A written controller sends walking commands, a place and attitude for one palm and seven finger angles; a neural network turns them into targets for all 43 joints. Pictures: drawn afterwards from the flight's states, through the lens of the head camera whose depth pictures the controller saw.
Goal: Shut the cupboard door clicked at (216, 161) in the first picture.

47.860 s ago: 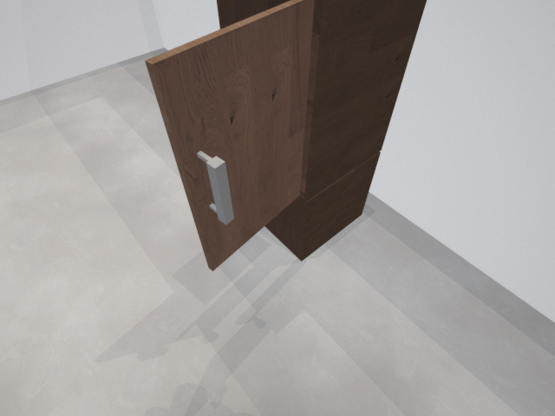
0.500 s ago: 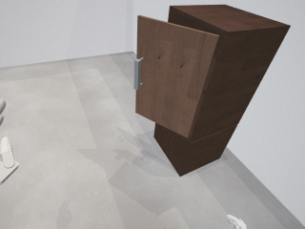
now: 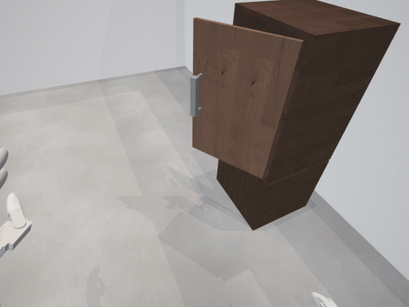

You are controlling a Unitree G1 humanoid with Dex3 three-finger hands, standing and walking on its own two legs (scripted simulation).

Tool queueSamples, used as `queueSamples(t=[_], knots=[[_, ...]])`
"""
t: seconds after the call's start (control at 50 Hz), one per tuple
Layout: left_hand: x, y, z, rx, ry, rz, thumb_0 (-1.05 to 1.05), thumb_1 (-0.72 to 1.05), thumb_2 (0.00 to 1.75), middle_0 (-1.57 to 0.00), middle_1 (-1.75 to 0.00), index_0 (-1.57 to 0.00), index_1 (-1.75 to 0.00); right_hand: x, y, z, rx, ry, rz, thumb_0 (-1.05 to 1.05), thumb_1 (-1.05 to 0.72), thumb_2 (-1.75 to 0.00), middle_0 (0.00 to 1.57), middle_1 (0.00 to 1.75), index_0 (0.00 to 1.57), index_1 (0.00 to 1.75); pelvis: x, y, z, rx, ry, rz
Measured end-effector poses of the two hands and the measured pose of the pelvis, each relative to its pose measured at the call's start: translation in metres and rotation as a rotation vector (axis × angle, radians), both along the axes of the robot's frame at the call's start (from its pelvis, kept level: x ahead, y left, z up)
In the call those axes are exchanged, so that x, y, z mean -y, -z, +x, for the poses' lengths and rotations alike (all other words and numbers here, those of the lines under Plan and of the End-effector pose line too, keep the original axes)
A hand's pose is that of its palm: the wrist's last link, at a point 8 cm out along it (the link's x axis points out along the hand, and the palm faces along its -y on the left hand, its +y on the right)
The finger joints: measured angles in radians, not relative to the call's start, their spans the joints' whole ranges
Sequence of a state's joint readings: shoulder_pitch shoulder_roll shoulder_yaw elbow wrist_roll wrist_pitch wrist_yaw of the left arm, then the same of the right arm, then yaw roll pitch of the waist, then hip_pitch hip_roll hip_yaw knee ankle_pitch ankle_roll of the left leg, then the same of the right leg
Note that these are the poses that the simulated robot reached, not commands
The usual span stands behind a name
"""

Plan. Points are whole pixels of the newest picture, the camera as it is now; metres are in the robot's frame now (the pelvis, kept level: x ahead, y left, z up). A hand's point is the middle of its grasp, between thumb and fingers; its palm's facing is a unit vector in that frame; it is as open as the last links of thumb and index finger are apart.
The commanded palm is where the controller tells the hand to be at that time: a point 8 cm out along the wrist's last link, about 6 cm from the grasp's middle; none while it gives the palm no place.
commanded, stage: let the arm hang, fingers relaxed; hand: left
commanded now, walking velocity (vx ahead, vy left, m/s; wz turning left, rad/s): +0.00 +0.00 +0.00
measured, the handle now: (197, 95) +0.91 +0.09 -0.02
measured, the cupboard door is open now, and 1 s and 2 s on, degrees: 31 31 31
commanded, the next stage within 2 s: look to check the result in 1.20 s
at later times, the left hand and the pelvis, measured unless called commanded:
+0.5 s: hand out of the picture -0.06 +0.17 -0.18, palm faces +0.04 -0.99 -0.15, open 7.1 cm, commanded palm none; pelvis +0.00 -0.01 +0.00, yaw +1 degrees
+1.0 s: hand out of the picture +0.00 +0.15 -0.17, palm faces +0.03 -0.98 -0.20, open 7.4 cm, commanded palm none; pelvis +0.02 -0.02 +0.01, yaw +1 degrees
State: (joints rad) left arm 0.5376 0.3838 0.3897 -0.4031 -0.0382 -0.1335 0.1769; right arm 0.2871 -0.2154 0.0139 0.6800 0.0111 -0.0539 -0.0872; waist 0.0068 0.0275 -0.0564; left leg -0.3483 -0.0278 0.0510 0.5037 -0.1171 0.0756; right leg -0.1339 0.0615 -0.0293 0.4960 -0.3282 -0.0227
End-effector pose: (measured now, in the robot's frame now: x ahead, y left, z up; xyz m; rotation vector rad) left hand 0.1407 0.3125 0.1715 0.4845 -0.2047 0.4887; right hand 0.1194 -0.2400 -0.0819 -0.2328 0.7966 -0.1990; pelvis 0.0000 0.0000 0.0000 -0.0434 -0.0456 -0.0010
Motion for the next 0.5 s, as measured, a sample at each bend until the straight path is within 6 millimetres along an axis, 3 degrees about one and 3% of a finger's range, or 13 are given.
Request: queueSamples(t=[0.1,0.14,0.2,0.26,0.32,0.38,0.44,0.5], knots=[[0.006,-0.001,0.009,0.008,0.002,-0.035,0.02,0.89,0.9,-0.21,-0.31,-0.21,-0.3,-0.008,-0.013,0.014,0.054,-0.033,0.006,0.01,-0.9,-0.89,0.2,0.3,0.21,0.3,0.002,-0.005,-0.003,-0.018,-0.026,0.025],[0.009,0.017,0.017,-0.074,0.057,-0.009,0.01,0.89,0.9,-0.2,-0.31,-0.21,-0.3,-0.009,-0.007,0.022,0.068,-0.094,0.023,0.01,-0.9,-0.89,0.2,0.3,0.2,0.3,0.001,-0.002,-0.008,-0.025,-0.036,0.009],[0.009,0.096,0.03,-0.395,0.09,-0.114,0.0,0.9,0.9,-0.2,-0.3,-0.2,-0.3,-0.003,0.012,0.025,-0.001,-0.13,0.033,0.01,-0.9,-0.89,0.2,0.3,0.21,0.3,-0.003,0.006,-0.012,-0.017,-0.041,-0.013],[0.021,0.191,0.017,-0.739,0.071,-0.28,0.0,0.9,0.9,-0.2,-0.3,-0.2,-0.3,0.006,0.025,0.014,-0.076,-0.098,0.021,0.01,-0.9,-0.89,0.2,0.3,0.21,0.3,-0.005,0.012,-0.011,-0.004,-0.047,-0.016],[0.05,0.27,-0.022,-1.045,0.06,-0.443,0.01,0.9,0.9,-0.2,-0.3,-0.2,-0.3,0.011,0.031,-0.013,-0.169,-0.049,-0.002,0.01,-0.9,-0.89,0.2,0.3,0.21,0.3,-0.005,0.015,-0.008,0.003,-0.045,-0.005],[0.087,0.316,-0.077,-1.307,0.067,-0.575,0.01,0.91,0.9,-0.2,-0.3,-0.2,-0.3,0.015,0.034,-0.051,-0.303,-0.012,-0.016,0.01,-0.9,-0.89,0.2,0.3,0.21,0.3,-0.002,0.011,-0.006,-0.015,-0.027,0.019],[0.094,0.33,-0.14,-1.48,-0.034,-0.653,0.01,0.97,0.89,-0.2,-0.3,-0.21,-0.3,0.019,0.035,-0.089,-0.455,0.023,-0.021,0.01,-0.9,-0.89,0.2,0.3,0.21,0.3,0.002,0.005,-0.006,-0.038,-0.018,0.036],[0.096,0.323,-0.201,-1.619,-0.125,-0.699,0.01,0.97,0.89,-0.2,-0.3,-0.21,-0.3,0.022,0.035,-0.118,-0.579,0.055,-0.012,0.01,-0.9,-0.89,0.2,0.3,0.2,0.3,0.005,-0.001,-0.003,-0.041,-0.025,0.033]])
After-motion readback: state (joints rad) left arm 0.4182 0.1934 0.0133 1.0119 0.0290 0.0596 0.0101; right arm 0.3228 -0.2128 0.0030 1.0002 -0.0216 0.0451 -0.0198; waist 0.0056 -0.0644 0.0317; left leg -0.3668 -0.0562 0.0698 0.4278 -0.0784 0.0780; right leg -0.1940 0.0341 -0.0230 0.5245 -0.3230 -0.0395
